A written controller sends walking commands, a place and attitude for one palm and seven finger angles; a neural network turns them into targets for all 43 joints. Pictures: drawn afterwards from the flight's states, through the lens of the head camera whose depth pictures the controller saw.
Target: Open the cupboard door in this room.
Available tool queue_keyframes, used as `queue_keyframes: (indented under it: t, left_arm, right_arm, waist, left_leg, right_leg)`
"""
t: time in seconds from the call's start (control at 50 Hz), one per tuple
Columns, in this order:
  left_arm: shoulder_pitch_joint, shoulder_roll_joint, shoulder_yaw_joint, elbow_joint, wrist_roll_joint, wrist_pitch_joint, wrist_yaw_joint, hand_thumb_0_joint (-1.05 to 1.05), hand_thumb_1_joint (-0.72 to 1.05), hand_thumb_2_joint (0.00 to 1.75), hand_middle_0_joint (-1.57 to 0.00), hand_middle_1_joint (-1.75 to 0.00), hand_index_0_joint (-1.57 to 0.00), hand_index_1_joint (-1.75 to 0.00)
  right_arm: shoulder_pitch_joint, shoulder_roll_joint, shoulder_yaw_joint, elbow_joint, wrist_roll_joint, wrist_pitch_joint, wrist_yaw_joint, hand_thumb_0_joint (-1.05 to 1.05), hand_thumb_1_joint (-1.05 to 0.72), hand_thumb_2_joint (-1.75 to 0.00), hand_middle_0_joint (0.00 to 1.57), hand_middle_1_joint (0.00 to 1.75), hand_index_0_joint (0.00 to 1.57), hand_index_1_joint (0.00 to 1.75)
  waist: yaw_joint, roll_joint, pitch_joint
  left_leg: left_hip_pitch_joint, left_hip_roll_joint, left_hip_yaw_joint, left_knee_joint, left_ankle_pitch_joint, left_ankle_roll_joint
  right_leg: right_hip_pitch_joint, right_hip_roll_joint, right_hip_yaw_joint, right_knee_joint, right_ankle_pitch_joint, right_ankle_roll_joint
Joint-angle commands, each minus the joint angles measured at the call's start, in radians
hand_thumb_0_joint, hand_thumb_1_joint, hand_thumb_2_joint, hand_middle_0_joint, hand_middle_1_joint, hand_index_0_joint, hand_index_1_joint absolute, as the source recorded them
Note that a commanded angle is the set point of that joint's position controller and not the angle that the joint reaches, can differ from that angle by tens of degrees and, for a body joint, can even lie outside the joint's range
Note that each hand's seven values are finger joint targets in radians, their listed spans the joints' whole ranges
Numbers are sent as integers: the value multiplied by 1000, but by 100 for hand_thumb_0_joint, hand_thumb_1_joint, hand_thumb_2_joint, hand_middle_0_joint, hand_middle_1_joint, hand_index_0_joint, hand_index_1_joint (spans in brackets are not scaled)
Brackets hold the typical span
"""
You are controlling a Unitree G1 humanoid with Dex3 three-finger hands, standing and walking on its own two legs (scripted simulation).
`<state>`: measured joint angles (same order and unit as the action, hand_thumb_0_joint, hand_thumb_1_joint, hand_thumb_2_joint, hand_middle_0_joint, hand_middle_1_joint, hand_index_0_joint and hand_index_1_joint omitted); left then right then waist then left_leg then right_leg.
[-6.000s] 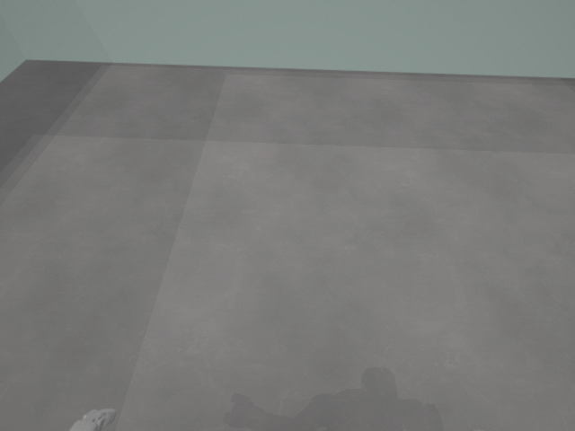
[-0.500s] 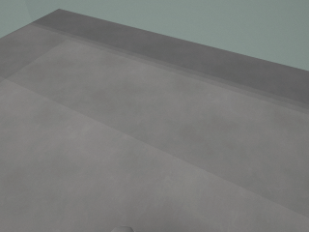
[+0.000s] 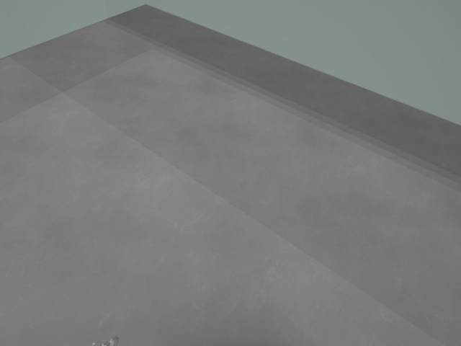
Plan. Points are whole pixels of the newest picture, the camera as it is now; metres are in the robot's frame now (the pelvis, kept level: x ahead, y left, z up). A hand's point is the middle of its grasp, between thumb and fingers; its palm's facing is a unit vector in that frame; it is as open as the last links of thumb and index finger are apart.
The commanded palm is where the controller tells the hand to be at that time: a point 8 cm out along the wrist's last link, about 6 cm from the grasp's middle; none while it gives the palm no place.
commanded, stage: turn or walk to find it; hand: left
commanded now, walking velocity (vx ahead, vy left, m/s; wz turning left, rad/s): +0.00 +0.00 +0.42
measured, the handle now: out of the picture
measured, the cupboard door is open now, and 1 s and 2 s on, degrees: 0 0 0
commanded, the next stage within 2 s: none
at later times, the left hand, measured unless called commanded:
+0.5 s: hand out of the picture -0.04 +0.18 -0.17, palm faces +0.26 -0.94 -0.23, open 7.4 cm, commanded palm none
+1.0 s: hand out of the picture -0.07 +0.22 -0.16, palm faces +0.43 -0.86 -0.27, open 7.4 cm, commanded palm none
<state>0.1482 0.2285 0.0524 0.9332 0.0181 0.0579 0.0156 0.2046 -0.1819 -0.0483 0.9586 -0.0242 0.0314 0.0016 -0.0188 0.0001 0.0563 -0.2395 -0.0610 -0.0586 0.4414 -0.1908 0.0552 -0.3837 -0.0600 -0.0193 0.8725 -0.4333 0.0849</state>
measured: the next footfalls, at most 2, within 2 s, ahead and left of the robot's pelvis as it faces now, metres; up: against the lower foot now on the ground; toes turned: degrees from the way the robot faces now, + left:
right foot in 0.12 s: +0.04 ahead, -0.14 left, +0.00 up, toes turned +1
left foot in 0.54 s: -0.04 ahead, +0.12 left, +0.00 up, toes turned +20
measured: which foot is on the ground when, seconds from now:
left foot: down 0.00-0.12, up 0.14-0.52, down 0.54-1.00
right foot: up 0.00-0.10, down 0.12-0.56, up 0.58-1.00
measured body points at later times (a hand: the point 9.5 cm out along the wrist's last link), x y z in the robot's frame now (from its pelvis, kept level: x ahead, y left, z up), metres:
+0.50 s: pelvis -0.04 -0.01 -0.01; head -0.01 -0.01 +0.44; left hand -0.05 +0.23 -0.16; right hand +0.07 -0.26 -0.16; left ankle -0.08 +0.12 -0.72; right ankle +0.00 -0.14 -0.74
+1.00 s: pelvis -0.07 -0.01 +0.00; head -0.05 -0.01 +0.44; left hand -0.09 +0.27 -0.14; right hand +0.08 -0.20 -0.16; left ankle -0.07 +0.11 -0.74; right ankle -0.02 -0.13 -0.72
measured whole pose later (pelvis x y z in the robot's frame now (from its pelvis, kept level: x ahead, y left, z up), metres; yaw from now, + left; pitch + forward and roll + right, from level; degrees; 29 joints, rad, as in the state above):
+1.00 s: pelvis -0.07 -0.01 +0.00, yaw +26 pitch +0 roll +0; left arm 0.15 0.21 0.05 0.92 0.01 0.05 0.02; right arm 0.21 -0.19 -0.06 0.95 -0.03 0.04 0.01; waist -0.03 0.02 0.05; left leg -0.28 -0.06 -0.08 0.46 -0.17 0.03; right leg -0.33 -0.04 -0.03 0.75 -0.42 0.07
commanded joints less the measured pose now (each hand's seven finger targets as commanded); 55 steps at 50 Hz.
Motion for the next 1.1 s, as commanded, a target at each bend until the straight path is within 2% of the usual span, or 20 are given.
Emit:
queue_keyframes:
  t: [0.0, 0.06, 0.08, 0.1, 0.12, 0.16, 0.22, 0.42, 0.48, 0.5, 0.52, 0.54, 0.58, 0.62, 0.68, 0.88, 0.98, 1.0, 1.04, 1.08]
  left_arm:
    - [13, 65, 18, -88, -10, -33, 10, 0, 90, 90, -20, -30, -20, -30]
    - [98, 80, 22, -70, -13, -47, 16, 0, 90, 90, -20, -30, -20, -30]
    - [118, 131, 30, -67, -5, -57, 21, 0, 90, 90, -20, -30, -20, -30]
    - [134, 210, 47, -71, 8, -65, 28, 0, 90, 90, -20, -30, -20, -30]
    - [108, 225, 44, -94, 3, -57, 24, 0, 90, 90, -20, -30, -20, -30]
    - [9, 171, 39, -116, -2, -57, 23, 0, 90, 90, -20, -30, -20, -30]
    - [-13, 106, 20, -113, -2, -70, 21, 0, 90, 90, -20, -30, -20, -30]
    - [132, 192, 45, -37, 15, -59, 17, 0, 90, 90, -20, -30, -20, -30]
    - [107, 192, 48, -25, 7, -49, 13, 0, 90, 90, -20, -30, -20, -30]
    - [106, 175, 45, -32, -2, -41, 11, 0, 90, 90, -20, -30, -20, -30]
    - [132, 117, 38, -57, -8, -34, 7, 0, 90, 90, -20, -30, -20, -30]
    - [83, 74, 18, -91, -3, -29, 4, 0, 90, 90, -20, -30, -20, -30]
    - [-9, 97, 25, -81, 0, -12, 11, 0, 90, 90, -20, -30, -20, -30]
    - [48, 95, 30, -42, 2, -18, -4, 0, 90, 90, -20, -30, -20, -30]
    - [77, 100, 29, -21, 1, -22, -7, 0, 90, 90, -20, -30, -20, -30]
    - [8, 74, 21, -79, -4, -28, 4, 0, 90, 90, -20, -30, -20, -30]
    - [110, 76, 21, -65, -12, -41, 10, 0, 90, 90, -20, -30, -20, -30]
    - [143, 93, 26, -60, -10, -49, 14, 0, 90, 90, -20, -30, -20, -30]
    - [144, 227, 51, -80, 12, -58, 22, 0, 90, 90, -20, -30, -20, -30]
    - [50, 185, 49, -108, -1, -56, 27, 0, 90, 90, -20, -30, -20, -30]
  right_arm:
    - [36, -216, -55, -62, -5, -11, -15, 0, -90, -90, 20, 30, 20, 30]
    - [18, -201, -58, -69, 6, -8, -9, 0, -90, -90, 20, 30, 20, 30]
    - [30, -161, -54, -70, 14, -9, -3, 0, -90, -90, 20, 30, 20, 30]
    - [44, -100, -42, -92, 18, -12, 2, 0, -90, -90, 20, 30, 20, 30]
    - [38, -144, -59, -93, 3, 1, -1, 0, -90, -90, 20, 30, 20, 30]
    - [38, -150, -66, -64, -3, 27, 9, 0, -90, -90, 20, 30, 20, 30]
    - [92, -127, -56, -27, -3, 27, 16, 0, -90, -90, 20, 30, 20, 30]
    - [-42, -103, -27, -51, 15, 11, 12, 0, -90, -90, 20, 30, 20, 30]
    - [26, -115, -26, -37, 16, -2, 8, 0, -90, -90, 20, 30, 20, 30]
    - [63, -150, -33, -30, 13, -10, 9, 0, -90, -90, 20, 30, 20, 30]
    - [80, -246, -53, -39, 5, -22, 7, 0, -90, -90, 20, 30, 20, 30]
    - [119, -319, -68, -37, 5, -16, 3, 0, -90, -90, 20, 30, 20, 30]
    - [92, -276, -59, -23, 3, -16, -17, 0, -90, -90, 20, 30, 20, 30]
    - [-16, -225, -38, -54, 2, -22, -20, 0, -90, -90, 20, 30, 20, 30]
    - [-8, -212, -35, -59, 9, -30, -20, 0, -90, -90, 20, 30, 20, 30]
    - [45, -218, -53, -63, -1, -14, -14, 0, -90, -90, 20, 30, 20, 30]
    - [3, -214, -59, -78, 1, -6, -7, 0, -90, -90, 20, 30, 20, 30]
    - [3, -191, -57, -84, 7, -5, -4, 0, -90, -90, 20, 30, 20, 30]
    - [3, -105, -44, -122, 12, -5, 4, 0, -90, -90, 20, 30, 20, 30]
    - [2, -162, -65, -95, -1, 20, 4, 0, -90, -90, 20, 30, 20, 30]
  waist:
    - [-6, 147, -93]
    - [39, 111, -120]
    - [47, 0, -132]
    - [53, -254, -120]
    - [54, -226, -95]
    - [10, -167, -3]
    - [-15, -154, -5]
    - [64, -216, -62]
    - [19, -188, -94]
    - [-7, -100, -117]
    - [-11, 155, -142]
    - [-39, 300, -114]
    - [-44, 247, -62]
    - [9, 173, -43]
    - [10, 148, -75]
    - [-24, 135, -83]
    - [32, 126, -98]
    - [47, 78, -113]
    - [63, -289, -78]
    - [26, -206, -21]
  left_leg:
    - [59, 266, -318, -94, 313, 119]
    - [-63, 200, -298, -19, 219, 58]
    - [-192, 141, -244, 69, 88, 5]
    - [-358, -3, -50, 271, -223, -69]
    - [-329, -1, -28, 486, -358, -78]
    - [-317, 43, -44, 707, -274, -80]
    - [-327, 72, 6, 759, -163, -112]
    - [-172, 83, 124, 348, -281, -120]
    - [-9, 69, 150, 85, -108, -103]
    - [114, 100, 121, -33, 20, -88]
    - [243, 313, -159, -95, 218, -4]
    - [206, 470, -302, -123, 418, 107]
    - [78, 406, -280, -144, 254, 100]
    - [67, 319, -174, -143, 205, 82]
    - [109, 282, -134, -140, 276, 79]
    - [112, 290, -292, -126, 223, 126]
    - [-57, 226, -305, -67, 169, 79]
    - [-134, 182, -282, -20, 90, 39]
    - [-386, -30, -13, 376, -332, -81]
    - [-326, 36, -58, 651, -311, -73]
  right_leg:
    - [35, 25, 6, -144, 3, -21]
    - [252, 26, -5, -443, 200, -32]
    - [392, -74, 90, -550, 226, -59]
    - [451, -326, 328, -608, 237, -156]
    - [279, -423, 352, -637, 187, -237]
    - [112, -323, 269, -669, 67, -220]
    - [180, -228, 69, -591, 331, -185]
    - [288, -291, 1, -469, 607, -227]
    - [237, -263, -61, -355, 573, -159]
    - [151, -238, -105, -259, 466, -108]
    - [-64, -125, -155, -73, 152, -38]
    - [-168, -59, -123, 95, -213, -10]
    - [-171, -64, -1, 243, -126, -22]
    - [-164, -62, 1, 263, 7, -17]
    - [-145, -52, -2, 234, 57, -5]
    - [-78, -2, 9, -11, -19, -11]
    - [185, 36, -12, -340, 134, -33]
    - [299, 8, 4, -481, 204, -41]
    - [353, -388, 387, -653, 124, -206]
    - [130, -370, 345, -675, 71, -241]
